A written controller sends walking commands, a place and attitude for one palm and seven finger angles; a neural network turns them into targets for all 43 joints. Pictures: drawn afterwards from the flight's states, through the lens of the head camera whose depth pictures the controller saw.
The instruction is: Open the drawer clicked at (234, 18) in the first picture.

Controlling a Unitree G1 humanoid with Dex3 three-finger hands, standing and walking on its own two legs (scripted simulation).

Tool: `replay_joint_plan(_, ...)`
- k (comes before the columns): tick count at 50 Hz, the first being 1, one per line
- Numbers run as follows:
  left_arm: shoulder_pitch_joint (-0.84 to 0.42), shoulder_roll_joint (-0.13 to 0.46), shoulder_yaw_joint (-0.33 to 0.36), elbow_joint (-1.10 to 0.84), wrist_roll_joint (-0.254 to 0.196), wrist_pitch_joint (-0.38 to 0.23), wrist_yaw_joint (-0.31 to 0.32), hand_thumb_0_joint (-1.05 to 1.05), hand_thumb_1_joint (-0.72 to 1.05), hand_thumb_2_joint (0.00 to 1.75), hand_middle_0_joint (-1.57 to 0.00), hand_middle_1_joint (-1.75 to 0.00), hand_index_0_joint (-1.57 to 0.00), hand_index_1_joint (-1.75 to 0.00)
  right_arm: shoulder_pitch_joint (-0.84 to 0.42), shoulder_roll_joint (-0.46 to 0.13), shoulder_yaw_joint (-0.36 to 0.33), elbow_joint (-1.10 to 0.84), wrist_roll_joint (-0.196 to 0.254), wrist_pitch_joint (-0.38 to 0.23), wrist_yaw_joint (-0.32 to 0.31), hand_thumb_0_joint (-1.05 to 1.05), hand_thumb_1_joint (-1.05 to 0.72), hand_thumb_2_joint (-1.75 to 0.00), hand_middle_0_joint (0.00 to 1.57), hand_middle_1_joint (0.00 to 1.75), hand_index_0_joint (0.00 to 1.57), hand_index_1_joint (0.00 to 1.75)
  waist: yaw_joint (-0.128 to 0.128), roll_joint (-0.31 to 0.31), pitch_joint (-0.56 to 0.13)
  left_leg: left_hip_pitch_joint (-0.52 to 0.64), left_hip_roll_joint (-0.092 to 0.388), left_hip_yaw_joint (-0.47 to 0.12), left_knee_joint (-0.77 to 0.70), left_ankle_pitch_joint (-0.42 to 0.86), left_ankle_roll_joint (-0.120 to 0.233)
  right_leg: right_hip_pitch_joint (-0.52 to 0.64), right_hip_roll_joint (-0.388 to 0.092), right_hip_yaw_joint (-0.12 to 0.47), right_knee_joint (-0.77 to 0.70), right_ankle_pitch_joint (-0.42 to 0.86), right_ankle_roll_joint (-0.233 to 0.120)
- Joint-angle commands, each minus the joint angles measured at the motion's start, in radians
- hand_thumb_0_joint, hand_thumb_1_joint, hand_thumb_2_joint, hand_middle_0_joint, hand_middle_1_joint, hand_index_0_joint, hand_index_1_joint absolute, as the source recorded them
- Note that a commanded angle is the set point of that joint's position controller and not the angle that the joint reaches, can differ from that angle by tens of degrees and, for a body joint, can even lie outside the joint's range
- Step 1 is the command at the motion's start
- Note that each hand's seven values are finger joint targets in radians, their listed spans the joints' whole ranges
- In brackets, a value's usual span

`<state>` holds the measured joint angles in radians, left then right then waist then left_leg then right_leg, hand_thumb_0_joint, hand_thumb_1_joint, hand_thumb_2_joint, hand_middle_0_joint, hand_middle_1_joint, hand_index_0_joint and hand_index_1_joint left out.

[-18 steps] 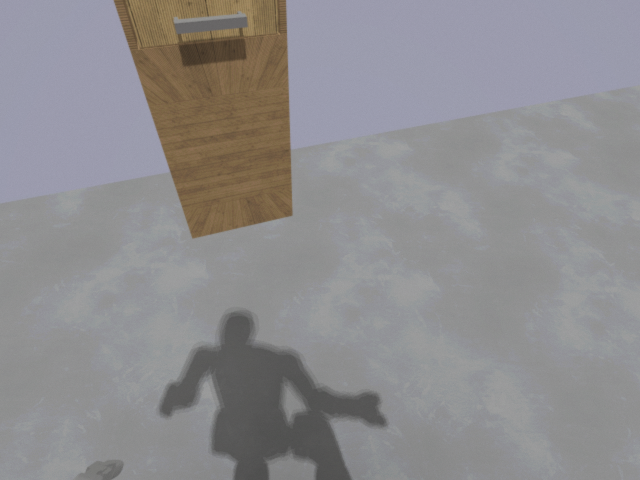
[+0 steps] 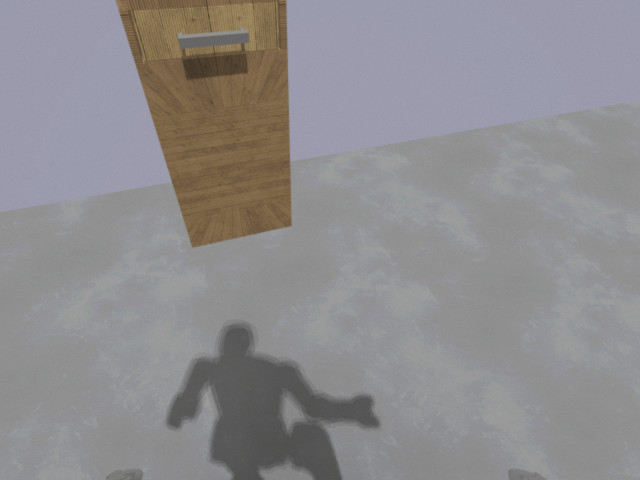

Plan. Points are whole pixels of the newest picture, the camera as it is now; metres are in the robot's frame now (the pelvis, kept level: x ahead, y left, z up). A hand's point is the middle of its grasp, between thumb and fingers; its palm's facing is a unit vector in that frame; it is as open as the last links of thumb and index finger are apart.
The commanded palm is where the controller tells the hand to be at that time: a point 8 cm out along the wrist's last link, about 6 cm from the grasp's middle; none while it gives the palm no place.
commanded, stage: stand and wait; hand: left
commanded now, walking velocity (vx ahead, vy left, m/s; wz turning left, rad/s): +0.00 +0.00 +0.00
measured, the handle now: (213, 36) +1.16 +0.37 +0.07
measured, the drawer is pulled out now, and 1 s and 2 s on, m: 0.00 0.00 0.00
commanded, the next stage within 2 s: look at it before walking up in 0.48 s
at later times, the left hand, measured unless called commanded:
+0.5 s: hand out of the picture +0.06 +0.24 -0.15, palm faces -0.03 -0.94 -0.33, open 7.4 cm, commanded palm none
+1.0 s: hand out of the picture +0.05 +0.23 -0.15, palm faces -0.04 -0.95 -0.32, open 7.4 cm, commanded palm none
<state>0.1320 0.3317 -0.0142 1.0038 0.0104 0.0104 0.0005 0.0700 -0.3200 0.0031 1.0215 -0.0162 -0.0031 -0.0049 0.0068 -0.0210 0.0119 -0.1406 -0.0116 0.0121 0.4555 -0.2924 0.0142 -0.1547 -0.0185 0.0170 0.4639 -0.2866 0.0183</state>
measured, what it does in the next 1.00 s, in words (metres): stands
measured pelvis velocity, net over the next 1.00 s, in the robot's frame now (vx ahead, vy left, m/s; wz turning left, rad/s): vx -0.02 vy -0.02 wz -0.01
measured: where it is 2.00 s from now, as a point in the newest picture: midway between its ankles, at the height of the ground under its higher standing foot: outside the picture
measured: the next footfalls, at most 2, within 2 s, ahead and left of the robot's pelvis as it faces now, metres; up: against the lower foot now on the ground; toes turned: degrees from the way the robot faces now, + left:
left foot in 1.92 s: +0.37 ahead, +0.06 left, +0.00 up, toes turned -5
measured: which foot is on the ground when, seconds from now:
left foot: down 0.00-1.00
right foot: down 0.00-1.00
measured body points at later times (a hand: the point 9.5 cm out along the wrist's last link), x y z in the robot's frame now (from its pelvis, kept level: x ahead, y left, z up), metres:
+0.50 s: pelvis -0.02 -0.01 +0.00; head -0.02 -0.01 +0.45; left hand +0.06 +0.28 -0.13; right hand +0.05 -0.31 -0.13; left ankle -0.03 +0.11 -0.74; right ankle -0.02 -0.13 -0.74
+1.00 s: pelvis -0.02 -0.02 +0.01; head -0.02 -0.01 +0.46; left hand +0.05 +0.28 -0.13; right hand +0.05 -0.32 -0.13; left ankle -0.03 +0.11 -0.74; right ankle -0.02 -0.13 -0.74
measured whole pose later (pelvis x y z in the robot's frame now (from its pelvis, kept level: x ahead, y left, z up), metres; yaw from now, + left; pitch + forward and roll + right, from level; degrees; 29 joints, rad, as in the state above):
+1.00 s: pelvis -0.02 -0.02 +0.01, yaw +0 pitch -2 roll +0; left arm 0.14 0.34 -0.01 1.09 0.01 0.00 -0.01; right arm 0.11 -0.34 0.00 1.12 -0.01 0.00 0.00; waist 0.00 -0.01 0.03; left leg -0.14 0.01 0.01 0.38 -0.21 -0.01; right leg -0.16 0.01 0.01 0.39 -0.21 -0.01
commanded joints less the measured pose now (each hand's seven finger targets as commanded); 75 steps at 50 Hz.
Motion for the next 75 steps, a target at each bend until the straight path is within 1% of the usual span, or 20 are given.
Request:
replay_joint_plan(1,-0.047,0.212,0.053,-0.059,0.0,-0.03,0.018,0.0,0.9,0.9,-0.2,-0.3,-0.2,-0.3,-0.047,-0.216,-0.049,-0.06,0.002,-0.029,-0.014,0.0,-0.9,-0.9,0.2,0.3,0.2,0.3,-0.006,0.036,-0.071,0.028,0.12,-0.08,-0.077,0.317,0.027,0.02,-0.097,0.07,-0.054,0.314,-0.049)
replay_joint_plan(8,-0.043,0.215,0.053,-0.032,-0.001,-0.032,0.017,0.0,0.9,0.9,-0.2,-0.3,-0.2,-0.3,-0.026,-0.216,-0.045,-0.028,0.006,-0.028,-0.013,0.0,-0.9,-0.9,0.2,0.3,0.2,0.3,-0.005,0.024,-0.069,0.023,0.124,-0.085,-0.095,0.279,0.025,0.036,-0.1,0.078,-0.078,0.29,-0.05)
replay_joint_plan(15,-0.045,0.219,0.049,-0.004,-0.002,-0.033,0.015,0.0,0.9,0.9,-0.2,-0.3,-0.2,-0.3,-0.017,-0.22,-0.04,0.003,0.007,-0.027,-0.011,0.0,-0.9,-0.9,0.2,0.3,0.2,0.3,-0.004,0.021,-0.038,0.009,0.124,-0.091,-0.121,0.211,0.021,0.018,-0.103,0.091,-0.109,0.232,-0.051)
replay_joint_plan(17,-0.044,0.22,0.05,-0.002,-0.002,-0.035,0.015,0.0,0.9,0.9,-0.2,-0.3,-0.2,-0.3,-0.011,-0.22,-0.041,0.008,0.008,-0.026,-0.011,0.0,-0.9,-0.9,0.2,0.3,0.2,0.3,-0.004,0.008,-0.048,0.014,0.125,-0.093,-0.116,0.221,0.02,0.025,-0.103,0.093,-0.111,0.242,-0.053)
replay_joint_plan(33,-0.055,0.215,0.049,0.008,0.001,-0.035,0.012,0.0,0.9,0.9,-0.2,-0.3,-0.2,-0.3,-0.008,-0.222,-0.039,0.024,0.007,-0.029,-0.008,0.0,-0.9,-0.9,0.2,0.3,0.2,0.3,-0.004,0.015,-0.021,0.004,0.129,-0.099,-0.148,0.165,0.017,-0.01,-0.096,0.101,-0.139,0.157,-0.048)
replay_joint_plan(52,-0.044,0.216,0.049,0.017,0.0,-0.04,0.012,0.0,0.9,0.9,-0.2,-0.3,-0.2,-0.3,-0.003,-0.222,-0.038,0.029,0.009,-0.028,-0.009,0.0,-0.9,-0.9,0.2,0.3,0.2,0.3,-0.008,0.013,-0.055,0.028,0.132,-0.096,-0.136,0.211,0.013,0.009,-0.098,0.106,-0.139,0.221,-0.051)
replay_joint_plan(59,-0.046,0.219,0.048,0.021,0.0,-0.04,0.012,0.0,0.9,0.9,-0.2,-0.3,-0.2,-0.3,-0.007,-0.221,-0.037,0.033,0.008,-0.028,-0.009,0.0,-0.9,-0.9,0.2,0.3,0.2,0.3,-0.007,0.025,-0.04,0.026,0.133,-0.093,-0.145,0.215,0.01,0.01,-0.1,0.102,-0.142,0.233,-0.051)
replay_joint_plan(60,-0.008,0.149,0.036,0.039,-0.002,-0.032,0.014,0.0,0.9,0.9,-0.2,-0.3,-0.2,-0.3,0.02,-0.153,-0.021,0.049,0.004,-0.022,-0.007,0.0,-0.9,-0.9,0.2,0.3,0.2,0.3,-0.006,0.019,-0.063,0.041,0.133,-0.075,-0.133,0.184,0.001,0.015,-0.097,0.102,-0.142,0.194,-0.042)
replay_joint_plan(61,0.034,0.095,0.024,0.053,0.0,-0.018,0.015,0.0,0.9,0.9,-0.2,-0.3,-0.2,-0.3,0.061,-0.096,-0.008,0.061,-0.001,-0.013,-0.004,0.0,-0.9,-0.9,0.2,0.3,0.2,0.3,-0.005,0.019,-0.058,0.036,0.126,-0.058,-0.118,0.089,-0.008,0.004,-0.088,0.105,-0.133,0.076,-0.039)
replay_joint_plan(62,0.058,0.091,0.025,0.056,0.004,-0.01,0.012,0.0,0.9,0.9,-0.2,-0.3,-0.2,-0.3,0.085,-0.088,-0.01,0.065,-0.003,-0.005,-0.002,0.0,-0.9,-0.9,0.2,0.3,0.2,0.3,-0.003,0.009,-0.029,0.011,0.12,-0.051,-0.107,-0.039,-0.006,-0.027,-0.076,0.122,-0.14,-0.071,-0.044)
replay_joint_plan(63,0.063,0.097,0.031,0.051,0.008,-0.003,0.005,0.0,0.9,0.9,-0.2,-0.3,-0.2,-0.3,0.095,-0.094,-0.015,0.061,-0.008,-0.001,0.0,0.0,-0.9,-0.9,0.2,0.3,0.2,0.3,-0.002,0.0,0.03,-0.042,0.114,-0.051,-0.111,-0.16,-0.002,-0.068,-0.067,0.139,-0.147,-0.192,-0.052)
replay_joint_plan(64,0.075,0.1,0.038,0.041,0.009,0.002,-0.001,0.0,0.9,0.9,-0.2,-0.3,-0.2,-0.3,0.101,-0.102,-0.02,0.054,-0.01,0.001,0.001,0.0,-0.9,-0.9,0.2,0.3,0.2,0.3,-0.001,0.01,0.076,-0.079,0.114,-0.054,-0.115,-0.252,0.002,-0.11,-0.058,0.153,-0.147,-0.276,-0.062)
replay_joint_plan(65,0.084,0.099,0.044,0.031,0.012,0.004,-0.007,0.0,0.9,0.9,-0.2,-0.3,-0.2,-0.3,0.108,-0.106,-0.025,0.045,-0.012,0.001,0.001,0.0,-0.9,-0.9,0.2,0.3,0.2,0.3,-0.002,0.01,0.119,-0.104,0.117,-0.06,-0.112,-0.304,0.008,-0.15,-0.047,0.162,-0.137,-0.317,-0.07)
replay_joint_plan(67,0.107,0.087,0.053,0.01,0.012,-0.001,-0.014,0.0,0.9,0.9,-0.2,-0.3,-0.2,-0.3,0.145,-0.111,-0.036,0.035,-0.01,-0.005,0.001,0.0,-0.9,-0.9,0.2,0.3,0.2,0.3,-0.006,0.033,0.131,-0.1,0.145,-0.086,-0.101,-0.333,0.033,-0.187,-0.023,0.156,-0.073,-0.308,-0.084)
replay_joint_plan(69,0.124,0.055,0.059,-0.008,0.012,-0.012,-0.02,0.0,0.9,0.9,-0.2,-0.3,-0.2,-0.3,0.19,-0.117,-0.047,0.027,-0.009,-0.018,-0.004,0.0,-0.9,-0.9,0.2,0.3,0.2,0.3,-0.02,0.082,0.123,-0.048,0.198,-0.143,-0.121,-0.324,0.068,-0.245,0.013,0.113,0.043,-0.235,-0.084)
replay_joint_plan(71,0.127,0.006,0.061,-0.032,0.011,-0.027,-0.024,0.0,0.9,0.9,-0.2,-0.3,-0.2,-0.3,0.24,-0.136,-0.064,0.025,-0.006,-0.031,-0.009,0.0,-0.9,-0.9,0.2,0.3,0.2,0.3,-0.029,0.198,0.106,0.035,0.298,-0.243,-0.18,-0.272,0.123,-0.323,0.053,0.003,0.208,-0.143,-0.063)
replay_joint_plan(72,0.101,-0.003,0.061,-0.045,0.011,-0.034,-0.024,0.0,0.9,0.9,-0.2,-0.3,-0.2,-0.3,0.264,-0.13,-0.071,0.028,-0.003,-0.036,-0.009,0.0,-0.9,-0.9,0.2,0.3,0.2,0.3,-0.04,0.215,0.106,0.087,0.34,-0.258,-0.186,-0.179,0.151,-0.369,0.04,-0.034,0.252,-0.161,-0.052)
replay_joint_plan(73,0.082,-0.016,0.063,-0.058,0.01,-0.041,-0.026,0.0,0.9,0.9,-0.2,-0.3,-0.2,-0.3,0.284,-0.114,-0.071,0.032,-0.005,-0.042,-0.01,0.0,-0.9,-0.9,0.2,0.3,0.2,0.3,-0.046,0.201,0.117,0.106,0.352,-0.235,-0.163,-0.027,0.161,-0.38,0.018,-0.047,0.255,-0.188,-0.046)
replay_joint_plan(74,0.095,-0.031,0.066,-0.054,0.01,-0.047,-0.027,0.0,0.9,0.9,-0.2,-0.3,-0.2,-0.3,0.286,-0.098,-0.069,0.037,-0.007,-0.044,-0.012,0.0,-0.9,-0.9,0.2,0.3,0.2,0.3,-0.034,0.184,0.121,0.09,0.342,-0.177,-0.109,0.115,0.148,-0.334,0.007,-0.064,0.216,-0.183,-0.046)
replay_joint_plan(75,0.171,-0.041,0.07,-0.027,0.011,-0.051,-0.027,0.0,0.9,0.9,-0.2,-0.3,-0.2,-0.3,0.258,-0.085,-0.065,0.034,-0.007,-0.045,-0.013,0.0,-0.9,-0.9,0.2,0.3,0.2,0.3,0.008,0.156,0.096,0.005,0.303,-0.091,-0.002,0.176,0.111,-0.179,0.008,-0.079,0.115,-0.109,-0.054)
